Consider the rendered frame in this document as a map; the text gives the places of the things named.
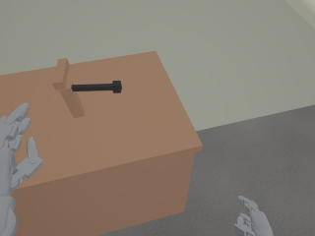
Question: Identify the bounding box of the robot left forearm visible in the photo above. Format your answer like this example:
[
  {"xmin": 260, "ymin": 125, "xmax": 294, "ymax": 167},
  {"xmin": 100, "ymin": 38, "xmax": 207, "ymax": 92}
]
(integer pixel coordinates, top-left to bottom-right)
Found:
[{"xmin": 0, "ymin": 196, "xmax": 19, "ymax": 236}]

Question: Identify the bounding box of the robot left hand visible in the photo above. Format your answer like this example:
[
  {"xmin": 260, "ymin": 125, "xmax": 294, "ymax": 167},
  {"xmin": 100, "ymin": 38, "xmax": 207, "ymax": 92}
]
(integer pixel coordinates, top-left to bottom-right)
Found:
[{"xmin": 0, "ymin": 102, "xmax": 43, "ymax": 197}]

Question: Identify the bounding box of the tap lever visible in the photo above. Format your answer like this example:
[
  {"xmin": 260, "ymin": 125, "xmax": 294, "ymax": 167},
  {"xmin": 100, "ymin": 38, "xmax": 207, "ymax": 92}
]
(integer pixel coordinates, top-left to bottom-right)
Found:
[{"xmin": 71, "ymin": 81, "xmax": 122, "ymax": 93}]

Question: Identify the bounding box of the robot right hand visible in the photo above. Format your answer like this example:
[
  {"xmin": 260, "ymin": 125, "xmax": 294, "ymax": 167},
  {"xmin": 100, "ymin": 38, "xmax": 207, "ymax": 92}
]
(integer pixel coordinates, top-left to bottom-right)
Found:
[{"xmin": 234, "ymin": 196, "xmax": 274, "ymax": 236}]

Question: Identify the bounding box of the counter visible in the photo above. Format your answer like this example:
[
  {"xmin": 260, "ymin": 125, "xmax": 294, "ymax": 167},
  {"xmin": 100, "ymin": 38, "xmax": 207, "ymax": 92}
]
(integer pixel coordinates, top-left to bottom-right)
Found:
[{"xmin": 0, "ymin": 51, "xmax": 203, "ymax": 236}]

